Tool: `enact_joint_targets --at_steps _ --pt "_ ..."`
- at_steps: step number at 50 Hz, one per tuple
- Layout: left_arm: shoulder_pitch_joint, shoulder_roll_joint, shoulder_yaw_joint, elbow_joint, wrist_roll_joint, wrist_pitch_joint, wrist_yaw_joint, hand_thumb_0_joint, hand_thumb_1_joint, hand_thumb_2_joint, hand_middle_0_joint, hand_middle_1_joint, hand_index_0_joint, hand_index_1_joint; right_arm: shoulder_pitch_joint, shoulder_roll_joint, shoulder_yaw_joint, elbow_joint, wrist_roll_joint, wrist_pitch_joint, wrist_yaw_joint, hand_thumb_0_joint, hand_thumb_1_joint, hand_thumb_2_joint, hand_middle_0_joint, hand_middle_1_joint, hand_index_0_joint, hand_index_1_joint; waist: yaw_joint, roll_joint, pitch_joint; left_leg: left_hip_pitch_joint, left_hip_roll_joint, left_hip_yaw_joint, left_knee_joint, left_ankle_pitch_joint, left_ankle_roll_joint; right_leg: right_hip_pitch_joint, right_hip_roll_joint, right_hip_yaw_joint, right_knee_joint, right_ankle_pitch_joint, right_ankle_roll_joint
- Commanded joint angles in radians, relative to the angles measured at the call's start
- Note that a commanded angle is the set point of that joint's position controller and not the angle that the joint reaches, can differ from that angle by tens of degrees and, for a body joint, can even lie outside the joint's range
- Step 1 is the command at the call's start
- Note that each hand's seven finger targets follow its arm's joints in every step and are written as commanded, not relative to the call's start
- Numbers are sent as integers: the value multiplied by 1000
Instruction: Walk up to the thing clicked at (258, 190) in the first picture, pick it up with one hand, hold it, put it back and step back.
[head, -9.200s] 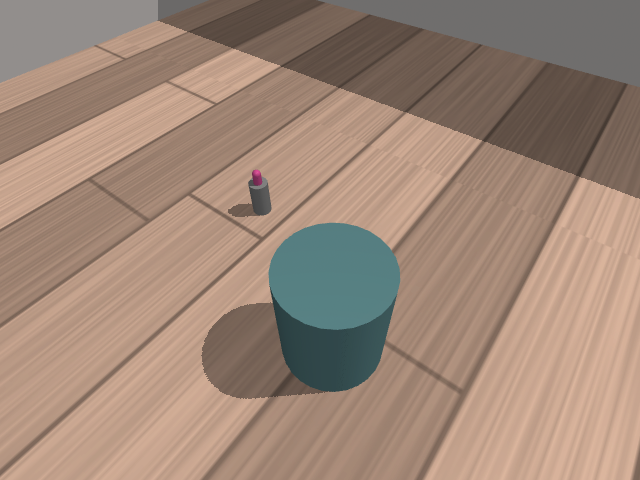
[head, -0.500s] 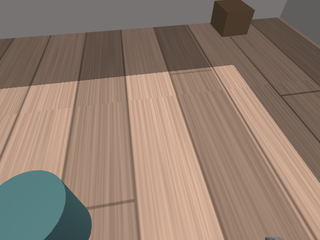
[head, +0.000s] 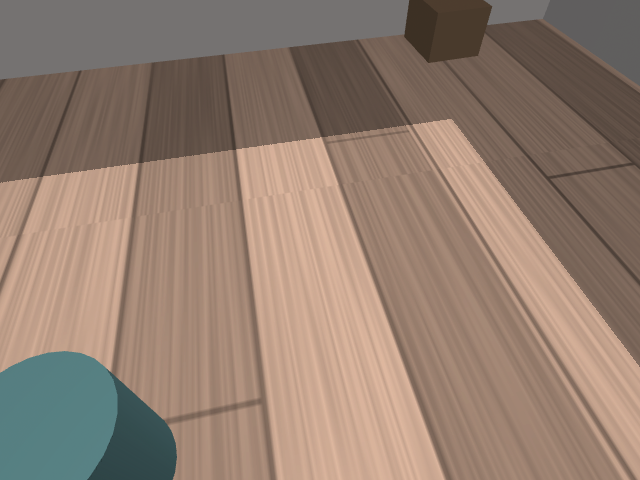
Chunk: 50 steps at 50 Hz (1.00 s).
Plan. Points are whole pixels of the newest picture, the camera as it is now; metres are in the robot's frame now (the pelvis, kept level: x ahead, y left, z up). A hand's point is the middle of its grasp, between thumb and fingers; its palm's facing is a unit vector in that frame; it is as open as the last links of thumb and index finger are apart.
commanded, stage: stand
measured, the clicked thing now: out of the picture +0.50 +1.30 -0.67
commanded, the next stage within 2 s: none
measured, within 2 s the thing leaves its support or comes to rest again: neither
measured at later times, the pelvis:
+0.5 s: pelvis +0.01 +0.00 +0.00, yaw +0 degrees
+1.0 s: pelvis +0.01 +0.00 +0.00, yaw +0 degrees
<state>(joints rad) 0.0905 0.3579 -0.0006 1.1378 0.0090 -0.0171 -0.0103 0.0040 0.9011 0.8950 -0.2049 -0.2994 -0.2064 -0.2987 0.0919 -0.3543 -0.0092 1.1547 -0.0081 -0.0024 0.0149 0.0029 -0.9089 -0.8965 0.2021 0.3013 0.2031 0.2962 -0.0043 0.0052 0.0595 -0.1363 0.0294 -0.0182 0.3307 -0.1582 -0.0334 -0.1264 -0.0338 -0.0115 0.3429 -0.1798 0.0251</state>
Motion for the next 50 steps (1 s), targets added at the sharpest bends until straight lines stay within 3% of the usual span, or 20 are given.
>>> enact_joint_targets --at_steps 1,15,23,29,50 --pt "-36 218 42 -63 -4 -18 14 0 900 900 -200 -300 -200 -300 -51 -210 -39 -59 2 -26 -14 0 -900 -900 200 300 200 300 2 -8 -94 25 94 -68 -41 112 38 23 -103 88 -64 104 -38" --pt "-45 220 45 -70 -2 -15 13 0 900 900 -200 -300 -200 -300 -47 -207 -35 -67 1 -25 -16 0 -900 -900 200 300 200 300 -1 -11 -79 24 95 -68 -48 82 36 12 -97 88 -78 71 -36" --pt "-39 215 45 -73 -1 -15 14 0 900 900 -200 -300 -200 -300 -48 -212 -33 -71 2 -27 -19 0 -900 -900 200 300 200 300 2 -5 -107 55 105 -63 -37 164 40 36 -100 80 -58 163 -37" --pt "-33 213 44 -69 -4 -9 12 0 900 900 -200 -300 -200 -300 -41 -213 -30 -67 1 -25 -19 0 -900 -900 200 300 200 300 3 0 -63 30 98 -65 -59 91 32 0 -92 83 -76 65 -39" --pt "-18 219 42 -74 -4 -13 16 0 900 900 -200 -300 -200 -300 -30 -211 -29 -72 1 -22 -18 0 -900 -900 200 300 200 300 2 -8 -80 39 98 -63 -45 113 40 17 -97 85 -67 106 -39"
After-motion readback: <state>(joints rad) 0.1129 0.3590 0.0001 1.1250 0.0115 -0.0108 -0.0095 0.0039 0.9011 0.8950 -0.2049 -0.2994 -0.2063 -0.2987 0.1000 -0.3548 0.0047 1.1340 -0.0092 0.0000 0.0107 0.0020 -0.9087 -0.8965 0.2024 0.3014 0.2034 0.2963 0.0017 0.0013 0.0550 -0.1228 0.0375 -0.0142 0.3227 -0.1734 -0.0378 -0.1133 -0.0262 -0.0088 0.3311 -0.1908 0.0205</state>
